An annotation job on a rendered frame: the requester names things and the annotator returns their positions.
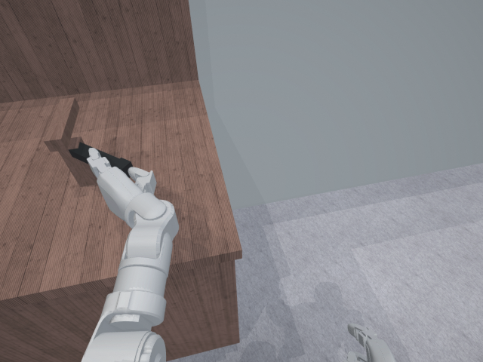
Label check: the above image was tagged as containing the robot left hand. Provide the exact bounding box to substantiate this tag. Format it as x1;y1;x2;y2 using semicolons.
87;148;157;221

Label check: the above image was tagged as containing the robot right hand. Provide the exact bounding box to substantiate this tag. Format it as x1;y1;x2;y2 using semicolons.
343;323;396;362

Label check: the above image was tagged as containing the tap lever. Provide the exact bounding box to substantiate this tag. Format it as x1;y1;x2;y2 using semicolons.
69;142;133;178

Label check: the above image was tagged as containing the counter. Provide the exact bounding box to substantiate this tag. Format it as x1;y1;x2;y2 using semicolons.
0;0;242;362

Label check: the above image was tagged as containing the robot left upper arm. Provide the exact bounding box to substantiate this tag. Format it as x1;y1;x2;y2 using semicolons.
83;331;166;362

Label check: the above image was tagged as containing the left robot forearm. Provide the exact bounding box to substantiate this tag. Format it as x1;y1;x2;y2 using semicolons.
82;192;179;362

